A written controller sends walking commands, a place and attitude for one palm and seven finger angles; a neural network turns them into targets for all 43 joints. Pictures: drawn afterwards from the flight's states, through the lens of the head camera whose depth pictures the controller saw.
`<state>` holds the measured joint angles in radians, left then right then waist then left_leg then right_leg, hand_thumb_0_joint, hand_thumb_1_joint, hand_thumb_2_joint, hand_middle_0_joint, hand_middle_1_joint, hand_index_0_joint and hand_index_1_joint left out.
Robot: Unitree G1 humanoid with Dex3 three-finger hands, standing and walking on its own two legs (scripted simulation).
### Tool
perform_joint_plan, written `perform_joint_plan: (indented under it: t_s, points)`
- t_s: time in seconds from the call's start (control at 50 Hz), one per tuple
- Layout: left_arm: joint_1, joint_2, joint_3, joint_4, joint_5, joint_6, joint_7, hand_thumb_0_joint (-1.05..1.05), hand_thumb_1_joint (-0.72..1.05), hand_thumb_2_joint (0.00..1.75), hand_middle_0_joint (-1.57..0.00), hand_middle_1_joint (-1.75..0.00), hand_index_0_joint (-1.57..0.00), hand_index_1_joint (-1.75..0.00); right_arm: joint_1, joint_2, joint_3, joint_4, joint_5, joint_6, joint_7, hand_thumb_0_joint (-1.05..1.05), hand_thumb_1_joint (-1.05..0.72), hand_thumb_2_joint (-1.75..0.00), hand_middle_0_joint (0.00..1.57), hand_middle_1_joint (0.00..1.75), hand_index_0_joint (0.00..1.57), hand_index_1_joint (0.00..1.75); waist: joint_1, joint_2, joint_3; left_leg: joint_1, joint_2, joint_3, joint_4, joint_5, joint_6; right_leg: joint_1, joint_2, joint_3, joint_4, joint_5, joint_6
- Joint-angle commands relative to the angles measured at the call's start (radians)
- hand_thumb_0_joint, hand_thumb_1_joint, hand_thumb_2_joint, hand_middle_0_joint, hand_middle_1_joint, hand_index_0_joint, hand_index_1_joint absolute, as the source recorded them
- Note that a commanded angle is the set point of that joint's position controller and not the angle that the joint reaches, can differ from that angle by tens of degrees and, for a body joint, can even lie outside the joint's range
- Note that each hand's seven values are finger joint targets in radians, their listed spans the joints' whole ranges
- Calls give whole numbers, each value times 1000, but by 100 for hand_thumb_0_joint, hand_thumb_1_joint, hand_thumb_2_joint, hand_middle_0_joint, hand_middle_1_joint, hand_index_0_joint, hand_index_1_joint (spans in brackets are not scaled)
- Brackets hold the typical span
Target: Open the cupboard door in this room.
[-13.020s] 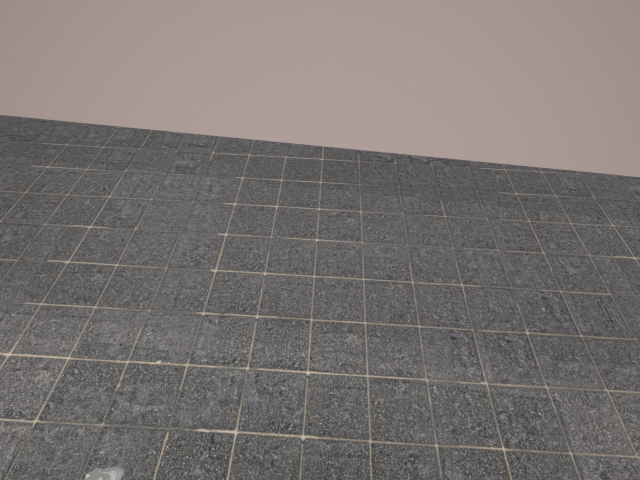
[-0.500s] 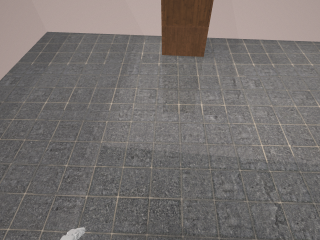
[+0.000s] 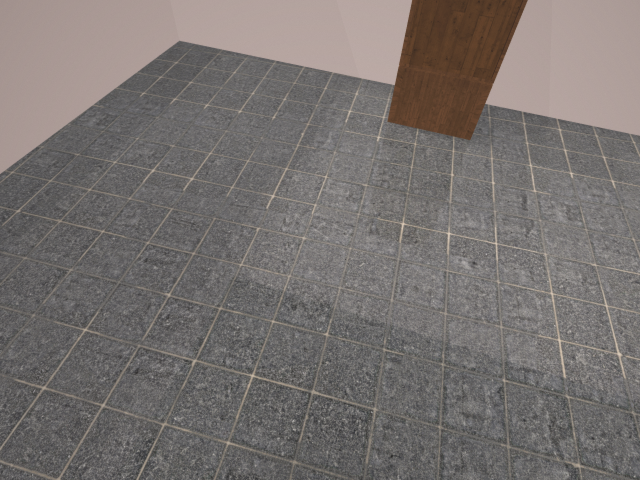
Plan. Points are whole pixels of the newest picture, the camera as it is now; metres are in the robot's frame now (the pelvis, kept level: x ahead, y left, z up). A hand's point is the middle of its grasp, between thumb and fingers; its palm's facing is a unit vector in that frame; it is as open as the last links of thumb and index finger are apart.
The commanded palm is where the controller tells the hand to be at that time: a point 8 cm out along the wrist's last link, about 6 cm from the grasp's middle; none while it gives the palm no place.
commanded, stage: turn or walk to find it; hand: left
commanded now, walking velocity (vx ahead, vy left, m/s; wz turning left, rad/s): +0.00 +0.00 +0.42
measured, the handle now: out of the picture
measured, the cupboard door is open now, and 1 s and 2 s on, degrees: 0 0 0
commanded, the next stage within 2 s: stand and wait in 0.30 s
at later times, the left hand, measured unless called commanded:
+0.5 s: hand out of the picture -0.03 +0.18 -0.16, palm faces +0.20 -0.95 -0.23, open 7.4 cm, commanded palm none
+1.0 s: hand out of the picture -0.06 +0.16 -0.17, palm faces +0.19 -0.96 -0.19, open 7.4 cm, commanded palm none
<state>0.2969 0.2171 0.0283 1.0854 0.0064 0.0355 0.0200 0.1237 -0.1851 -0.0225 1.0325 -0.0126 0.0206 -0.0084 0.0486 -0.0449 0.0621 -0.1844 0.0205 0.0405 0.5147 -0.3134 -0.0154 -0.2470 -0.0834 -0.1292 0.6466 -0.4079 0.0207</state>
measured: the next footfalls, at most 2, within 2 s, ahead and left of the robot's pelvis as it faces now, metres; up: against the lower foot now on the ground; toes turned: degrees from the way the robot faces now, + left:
right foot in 0.22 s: +0.00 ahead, -0.12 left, +0.00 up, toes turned +4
left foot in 0.56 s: -0.03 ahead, +0.13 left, +0.00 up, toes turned +14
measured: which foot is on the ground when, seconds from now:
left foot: down 0.00-0.22, up 0.24-0.54, down 0.56-1.00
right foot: up 0.00-0.20, down 0.22-1.00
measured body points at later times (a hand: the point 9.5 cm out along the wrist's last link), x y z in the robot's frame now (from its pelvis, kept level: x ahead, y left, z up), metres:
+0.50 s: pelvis -0.04 -0.01 +0.00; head -0.01 -0.02 +0.45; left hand -0.04 +0.23 -0.14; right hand +0.07 -0.26 -0.15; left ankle -0.07 +0.12 -0.70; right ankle -0.02 -0.13 -0.73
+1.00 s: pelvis -0.04 -0.01 +0.01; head -0.04 -0.01 +0.46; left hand -0.07 +0.22 -0.15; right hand +0.01 -0.23 -0.16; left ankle -0.07 +0.12 -0.73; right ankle -0.04 -0.12 -0.73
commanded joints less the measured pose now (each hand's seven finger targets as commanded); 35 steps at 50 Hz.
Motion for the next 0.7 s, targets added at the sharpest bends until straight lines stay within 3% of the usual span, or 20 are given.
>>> perform_joint_plan:
  t_s: [0.0,0.1,0.16,0.18,0.2,0.22,0.24,0.26,0.28,0.32,0.42,0.44,0.48,0.5,0.52,0.54,0.56,0.6,0.64,0.68]
  points:
    - [-63,69,15,-73,0,-13,3,0,90,90,-20,-30,-20,-30,34,-181,-37,-25,-6,-17,-25,0,-90,-90,20,30,20,30,-52,281,-23,52,265,-250,-185,620,184,-135,-19,75,187,-124,26]
    - [-25,52,19,-72,0,-19,-3,0,90,90,-20,-30,-20,-30,19,-197,-54,-42,-6,-9,-16,0,-90,-90,20,30,20,30,-40,214,-64,29,202,-233,-156,528,158,-72,18,47,48,-28,37]
    - [50,77,27,-63,4,-34,1,0,90,90,-20,-30,-20,-30,7,-184,-63,-62,2,-5,-8,0,-90,-90,20,30,20,30,-9,144,-97,-60,134,-210,-54,378,93,101,8,47,-225,202,36]
    - [59,131,39,-72,14,-42,8,0,90,90,-20,-30,-20,-30,20,-135,-60,-78,8,-6,-4,0,-90,-90,20,30,20,30,-11,-12,-107,-188,60,-139,54,220,44,202,-115,174,-290,268,0]
    - [47,207,56,-88,21,-42,10,0,90,90,-20,-30,-20,-30,13,-92,-51,-106,8,-3,3,0,-90,-90,20,30,20,30,-4,-208,-74,-308,-46,-34,194,-61,-6,214,-296,336,-346,317,-94]
    - [52,221,69,-106,18,-45,11,0,90,90,-20,-30,-20,-30,-32,-122,-62,-123,-2,12,2,0,-90,-90,20,30,20,30,30,-280,-51,-321,-24,-70,393,-250,-7,112,-374,397,-388,324,-172]
    - [25,189,63,-115,19,-41,13,0,90,90,-20,-30,-20,-30,-50,-139,-68,-123,-3,19,5,0,-90,-90,20,30,20,30,17,-207,6,-333,-6,-100,528,-233,-1,33,-362,375,-396,299,-196]
    - [-22,165,56,-127,19,-38,16,0,90,90,-20,-30,-20,-30,-34,-127,-70,-116,-1,22,9,0,-90,-90,20,30,20,30,-16,-120,34,-335,9,-93,597,-199,-1,-1,-344,316,-378,321,-190]
    - [-70,157,51,-147,21,-40,14,0,90,90,-20,-30,-20,-30,3,-111,-67,-97,-2,25,15,0,-90,-90,20,30,20,30,-42,-77,27,-321,13,-79,617,-159,-11,1,-297,217,-346,371,-168]
    - [-84,150,47,-160,25,-45,14,0,90,90,-20,-30,-20,-30,38,-92,-58,-88,-1,27,19,0,-90,-90,20,30,20,30,-45,-118,-4,-286,11,-44,554,-137,-25,22,-254,138,-327,420,-147]
    - [-26,183,50,-125,28,-43,12,0,90,90,-20,-30,-20,-30,11,-73,-38,-94,4,12,15,0,-90,-90,20,30,20,30,-7,-144,-34,-197,5,14,273,-135,-28,86,-247,128,-289,497,-164]
    - [-22,184,49,-117,26,-42,11,0,90,90,-20,-30,-20,-30,25,-70,-36,-86,4,8,13,0,-90,-90,20,30,20,30,-11,-133,-51,-166,-2,26,197,-102,-27,101,-236,125,-269,510,-157]
    - [-37,174,45,-104,14,-38,12,0,90,90,-20,-30,-20,-30,87,-72,-28,-56,1,-5,8,0,-90,-90,20,30,20,30,-39,-100,-80,-23,-2,45,-6,60,-25,60,-199,94,-211,446,-105]
    - [-45,151,40,-102,7,-33,12,0,90,90,-20,-30,-20,-30,121,-94,-31,-42,1,-15,8,0,-90,-90,20,30,20,30,-57,-31,-87,66,34,6,-113,156,-14,0,-168,74,-151,360,-65]
    - [-23,102,31,-109,2,-27,8,0,90,90,-20,-30,-20,-30,129,-155,-40,-42,-5,-26,5,0,-90,-90,20,30,20,30,-51,154,-105,117,166,-166,-155,293,35,-83,-79,22,-59,206,-10]
    - [-24,57,19,-115,0,-23,7,0,90,90,-20,-30,-20,-30,125,-209,-45,-46,-8,-25,1,0,-90,-90,20,30,20,30,-46,273,-92,66,292,-289,-208,342,111,-101,-22,2,9,-7,20]
    - [-62,54,10,-111,2,-14,7,0,90,90,-20,-30,-20,-30,96,-206,-44,-40,-8,-26,-8,0,-90,-90,20,30,20,30,-55,316,-55,-17,311,-323,-283,245,155,-94,-12,33,108,-121,26]
    - [-58,48,7,-73,9,-8,2,0,90,90,-20,-30,-20,-30,54,-156,-29,-23,-9,-33,-23,0,-90,-90,20,30,20,30,-36,307,-24,-31,267,-242,-281,273,163,-94,-24,97,170,-96,14]
    - [-30,30,-1,-40,9,-13,-4,0,90,90,-20,-30,-20,-30,42,-140,-26,-10,-7,-37,-29,0,-90,-90,20,30,20,30,-28,240,-39,25,234,-150,-237,364,152,-79,-13,96,92,-46,9]
    - [-23,29,1,-30,8,-13,-9,0,90,90,-20,-30,-20,-30,59,-150,-36,2,-5,-32,-31,0,-90,-90,20,30,20,30,-34,196,-46,63,232,-107,-190,426,145,-67,5,73,11,-5,16]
